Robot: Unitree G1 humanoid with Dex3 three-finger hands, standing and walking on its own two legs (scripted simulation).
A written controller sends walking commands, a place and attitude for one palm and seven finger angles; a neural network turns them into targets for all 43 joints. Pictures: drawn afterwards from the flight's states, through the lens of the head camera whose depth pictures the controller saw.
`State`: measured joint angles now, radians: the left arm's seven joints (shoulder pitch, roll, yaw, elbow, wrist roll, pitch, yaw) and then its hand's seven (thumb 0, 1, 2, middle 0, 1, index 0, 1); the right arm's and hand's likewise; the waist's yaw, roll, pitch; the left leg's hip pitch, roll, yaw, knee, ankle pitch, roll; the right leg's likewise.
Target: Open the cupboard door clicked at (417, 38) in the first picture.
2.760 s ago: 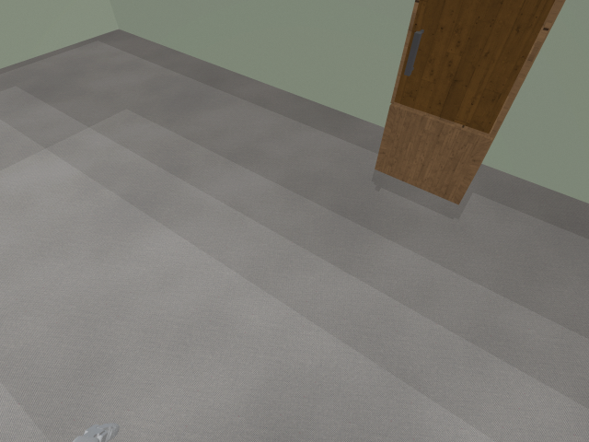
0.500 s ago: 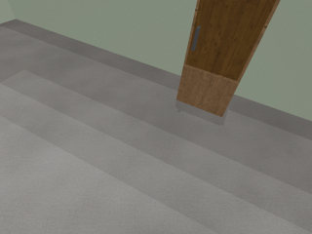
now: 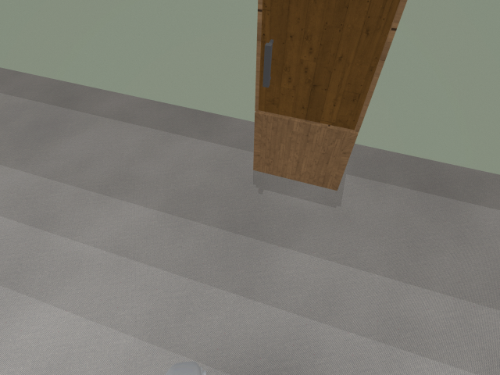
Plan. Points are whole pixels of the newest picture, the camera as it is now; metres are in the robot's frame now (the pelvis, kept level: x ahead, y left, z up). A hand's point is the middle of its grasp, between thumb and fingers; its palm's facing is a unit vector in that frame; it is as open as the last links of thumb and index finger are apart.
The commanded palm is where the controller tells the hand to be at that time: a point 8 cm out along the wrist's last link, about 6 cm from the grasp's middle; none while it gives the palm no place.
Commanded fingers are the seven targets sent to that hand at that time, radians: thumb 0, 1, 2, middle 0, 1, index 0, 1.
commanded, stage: walk to a spot facing it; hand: left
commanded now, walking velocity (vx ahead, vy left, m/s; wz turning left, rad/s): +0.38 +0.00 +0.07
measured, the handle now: (268, 63) +1.17 -0.05 -0.10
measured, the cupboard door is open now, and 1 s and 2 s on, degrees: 0 0 0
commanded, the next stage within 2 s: turn to face it in 0.44 s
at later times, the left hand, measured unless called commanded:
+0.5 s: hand (127, 373) +0.16 +0.23 -0.18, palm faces +0.04 -0.99 -0.14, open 7.3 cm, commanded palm none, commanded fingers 0.00 0.90 0.90 -0.20 -0.30 -0.20 -0.30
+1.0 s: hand (185, 232) +0.44 +0.17 -0.15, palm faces -0.18 -0.95 -0.24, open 7.3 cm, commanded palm none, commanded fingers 0.00 0.90 0.90 -0.20 -0.30 -0.20 -0.30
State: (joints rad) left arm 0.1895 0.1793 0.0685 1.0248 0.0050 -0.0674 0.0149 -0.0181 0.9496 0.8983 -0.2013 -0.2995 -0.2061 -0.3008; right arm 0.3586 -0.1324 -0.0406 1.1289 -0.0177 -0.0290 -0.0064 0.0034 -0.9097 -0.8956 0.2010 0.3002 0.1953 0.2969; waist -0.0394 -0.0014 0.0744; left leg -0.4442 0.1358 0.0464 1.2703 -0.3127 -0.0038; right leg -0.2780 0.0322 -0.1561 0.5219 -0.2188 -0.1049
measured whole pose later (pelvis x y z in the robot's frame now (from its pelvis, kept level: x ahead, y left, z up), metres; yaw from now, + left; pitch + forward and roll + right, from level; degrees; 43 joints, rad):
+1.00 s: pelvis +0.31 +0.01 +0.00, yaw -13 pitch -1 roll +1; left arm 0.14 0.15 0.06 0.99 0.01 0.00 0.02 0.00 0.92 0.90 -0.20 -0.30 -0.20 -0.30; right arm 0.24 -0.18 -0.05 1.05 -0.02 0.04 -0.02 0.00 -0.91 -0.90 0.20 0.30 0.19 0.30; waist -0.03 0.03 0.07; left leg -0.43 0.12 0.08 1.08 -0.42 -0.07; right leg -0.33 -0.02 -0.12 0.52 -0.17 -0.07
